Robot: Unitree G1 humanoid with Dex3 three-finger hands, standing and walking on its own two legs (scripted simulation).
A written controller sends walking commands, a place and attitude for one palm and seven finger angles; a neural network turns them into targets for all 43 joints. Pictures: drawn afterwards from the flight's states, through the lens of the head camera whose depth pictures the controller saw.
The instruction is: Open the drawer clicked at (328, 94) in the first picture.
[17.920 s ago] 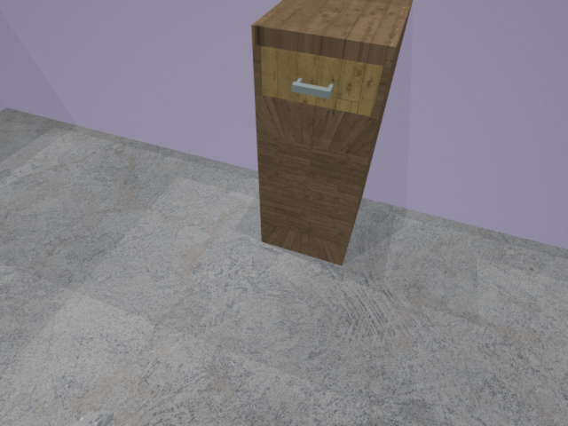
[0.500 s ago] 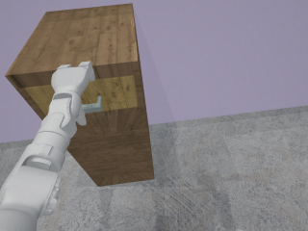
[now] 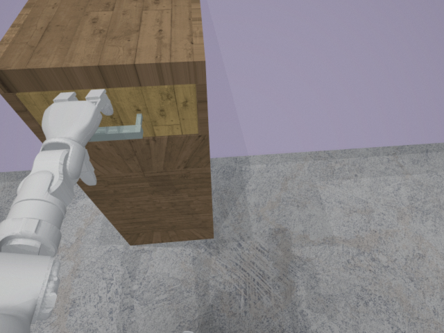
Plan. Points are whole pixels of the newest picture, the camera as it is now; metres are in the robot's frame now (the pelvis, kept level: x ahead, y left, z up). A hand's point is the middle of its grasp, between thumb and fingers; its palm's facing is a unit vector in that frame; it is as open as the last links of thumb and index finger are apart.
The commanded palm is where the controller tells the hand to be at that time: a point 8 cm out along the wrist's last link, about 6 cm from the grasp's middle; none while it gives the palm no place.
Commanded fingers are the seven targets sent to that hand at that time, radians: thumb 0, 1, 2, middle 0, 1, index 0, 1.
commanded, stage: lower the fingers behind the handle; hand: left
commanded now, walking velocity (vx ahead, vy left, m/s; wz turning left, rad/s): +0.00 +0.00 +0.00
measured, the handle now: (116, 126) +0.50 +0.23 +0.05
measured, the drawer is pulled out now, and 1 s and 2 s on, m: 0.00 0.00 0.00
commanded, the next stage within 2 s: close the thumb around the handle in 0.94 s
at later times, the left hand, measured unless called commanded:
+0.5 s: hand (91, 153) +0.44 +0.27 +0.04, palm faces -0.01 -0.02 -1.00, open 13.9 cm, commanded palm +0.42 +0.27 +0.09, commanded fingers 0.00 -0.50 0.30 -0.30 -1.20 -0.30 -1.20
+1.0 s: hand (95, 156) +0.44 +0.27 +0.03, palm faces -0.08 -0.03 -1.00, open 13.8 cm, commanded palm +0.42 +0.26 +0.09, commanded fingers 0.00 -0.50 0.30 -0.30 -1.20 -0.30 -1.20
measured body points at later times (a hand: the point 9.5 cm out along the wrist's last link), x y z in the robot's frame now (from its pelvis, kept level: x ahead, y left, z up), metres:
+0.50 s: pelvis -0.01 +0.01 -0.01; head +0.07 +0.01 +0.44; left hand +0.43 +0.27 +0.09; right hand +0.05 -0.26 -0.13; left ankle +0.00 +0.11 -0.71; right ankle -0.02 -0.11 -0.71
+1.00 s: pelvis +0.00 +0.01 +0.00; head +0.07 +0.00 +0.44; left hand +0.44 +0.26 +0.09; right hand +0.05 -0.26 -0.13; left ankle +0.00 +0.11 -0.71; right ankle -0.02 -0.11 -0.71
